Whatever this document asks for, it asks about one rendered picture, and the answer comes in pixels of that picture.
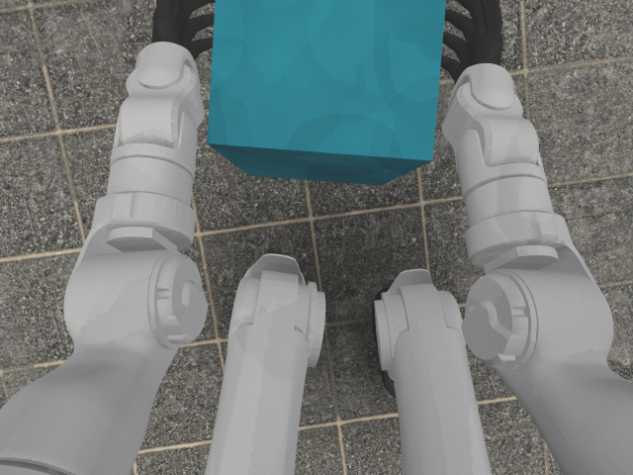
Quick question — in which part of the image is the right robot thigh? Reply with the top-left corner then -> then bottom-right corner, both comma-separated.
374,283 -> 493,475

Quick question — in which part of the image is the left robot forearm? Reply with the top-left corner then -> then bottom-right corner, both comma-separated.
63,42 -> 205,332

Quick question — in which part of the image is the robot left hand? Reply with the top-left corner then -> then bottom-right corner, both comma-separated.
151,0 -> 216,60

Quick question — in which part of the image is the right robot forearm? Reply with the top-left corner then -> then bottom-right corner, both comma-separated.
442,63 -> 613,321

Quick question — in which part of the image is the left robot upper arm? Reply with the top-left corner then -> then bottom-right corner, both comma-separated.
0,249 -> 208,475

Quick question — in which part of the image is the robot right hand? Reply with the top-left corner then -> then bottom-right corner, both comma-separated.
441,0 -> 503,86

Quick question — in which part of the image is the right robot upper arm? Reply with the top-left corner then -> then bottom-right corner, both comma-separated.
461,268 -> 633,475

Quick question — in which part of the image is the carton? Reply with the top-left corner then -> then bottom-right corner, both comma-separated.
207,0 -> 446,185

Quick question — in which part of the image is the robot thigh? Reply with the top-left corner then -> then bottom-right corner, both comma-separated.
204,270 -> 325,475
374,283 -> 493,475

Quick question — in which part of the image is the left robot thigh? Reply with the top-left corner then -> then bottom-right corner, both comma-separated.
204,270 -> 325,475

